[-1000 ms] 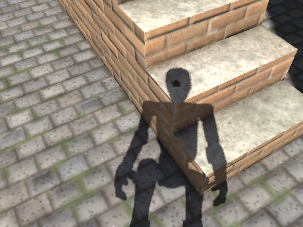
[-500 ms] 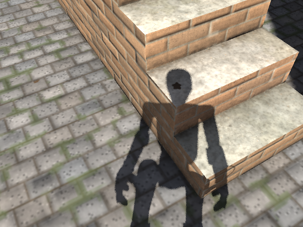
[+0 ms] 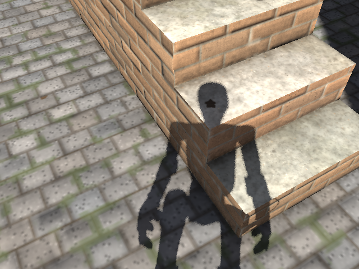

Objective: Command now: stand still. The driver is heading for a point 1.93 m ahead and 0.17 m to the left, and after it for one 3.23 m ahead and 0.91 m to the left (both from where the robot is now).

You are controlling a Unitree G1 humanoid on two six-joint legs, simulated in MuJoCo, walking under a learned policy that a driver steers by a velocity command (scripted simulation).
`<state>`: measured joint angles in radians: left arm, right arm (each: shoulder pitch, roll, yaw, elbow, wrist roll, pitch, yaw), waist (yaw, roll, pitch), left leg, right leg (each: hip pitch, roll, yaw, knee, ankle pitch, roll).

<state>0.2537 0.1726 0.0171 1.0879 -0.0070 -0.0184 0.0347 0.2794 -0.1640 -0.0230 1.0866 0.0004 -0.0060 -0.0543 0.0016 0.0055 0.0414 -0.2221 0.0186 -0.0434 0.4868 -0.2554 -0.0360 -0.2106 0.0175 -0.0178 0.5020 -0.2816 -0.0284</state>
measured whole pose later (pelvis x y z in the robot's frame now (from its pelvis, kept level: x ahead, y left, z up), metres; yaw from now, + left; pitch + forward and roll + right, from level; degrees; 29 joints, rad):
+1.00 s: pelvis +0.01 +0.00 +0.00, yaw +0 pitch -1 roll +0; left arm 0.30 0.16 0.02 1.08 -0.01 -0.02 0.04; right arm 0.30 -0.16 -0.02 1.09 0.00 -0.01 -0.05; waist 0.00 0.01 0.04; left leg -0.22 0.02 -0.05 0.49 -0.27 -0.03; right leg -0.20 0.02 -0.02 0.50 -0.29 -0.03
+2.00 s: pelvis +0.01 +0.00 +0.00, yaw +1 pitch +0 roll +0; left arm 0.35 0.16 0.03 1.07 -0.03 -0.04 0.03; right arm 0.33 -0.16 -0.03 1.07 0.03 -0.02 -0.04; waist 0.01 0.00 0.01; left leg -0.28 0.02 -0.03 0.63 -0.45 0.00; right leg -0.21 0.01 -0.03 0.53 -0.40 -0.05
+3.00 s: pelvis +0.12 +0.08 +0.00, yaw +0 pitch -1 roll +0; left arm 0.20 0.19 0.05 1.10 -0.01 0.00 0.05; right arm 0.25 -0.19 -0.03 1.04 0.00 -0.02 -0.03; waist 0.00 0.00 0.05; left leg -0.15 -0.04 0.06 0.46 -0.30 0.05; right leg -0.21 -0.04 0.01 0.49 -0.26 0.03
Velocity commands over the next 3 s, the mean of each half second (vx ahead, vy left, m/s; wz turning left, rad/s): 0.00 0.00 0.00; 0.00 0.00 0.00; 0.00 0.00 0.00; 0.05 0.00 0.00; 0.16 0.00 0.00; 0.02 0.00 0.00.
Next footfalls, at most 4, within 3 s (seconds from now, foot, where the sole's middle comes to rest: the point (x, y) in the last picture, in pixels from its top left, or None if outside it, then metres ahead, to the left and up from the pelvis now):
2.22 left None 0.13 0.16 -0.77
2.54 right None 0.16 -0.06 -0.77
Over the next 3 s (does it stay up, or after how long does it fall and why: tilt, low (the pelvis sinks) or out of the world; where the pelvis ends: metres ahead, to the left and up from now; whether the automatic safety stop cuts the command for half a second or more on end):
stays up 0.12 0.08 0.00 its command is cut before an obstacle from the start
